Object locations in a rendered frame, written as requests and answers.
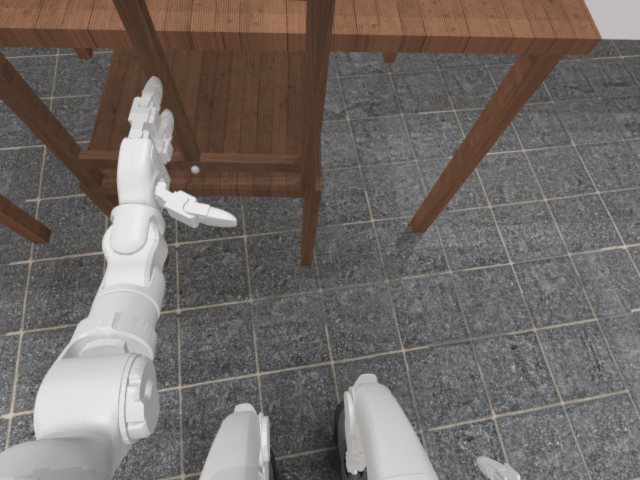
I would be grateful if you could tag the left robot upper arm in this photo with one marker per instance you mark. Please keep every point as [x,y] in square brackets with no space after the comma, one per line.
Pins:
[91,410]

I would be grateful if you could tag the robot right thigh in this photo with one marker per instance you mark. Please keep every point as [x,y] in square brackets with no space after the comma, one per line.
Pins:
[392,448]

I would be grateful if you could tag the left robot hand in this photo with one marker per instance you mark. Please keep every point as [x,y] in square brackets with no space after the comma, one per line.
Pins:
[142,156]

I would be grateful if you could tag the right robot hand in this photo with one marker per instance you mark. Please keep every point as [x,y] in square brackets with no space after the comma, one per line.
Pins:
[495,470]

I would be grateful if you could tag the chair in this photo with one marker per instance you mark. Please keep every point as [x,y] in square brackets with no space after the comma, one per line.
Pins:
[250,120]

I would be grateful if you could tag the robot left forearm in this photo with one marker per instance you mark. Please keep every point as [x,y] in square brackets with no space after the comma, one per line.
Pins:
[128,303]

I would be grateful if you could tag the table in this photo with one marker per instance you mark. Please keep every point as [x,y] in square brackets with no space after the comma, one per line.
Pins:
[541,31]

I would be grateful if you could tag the robot right shin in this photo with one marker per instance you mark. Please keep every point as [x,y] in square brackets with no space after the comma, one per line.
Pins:
[355,458]

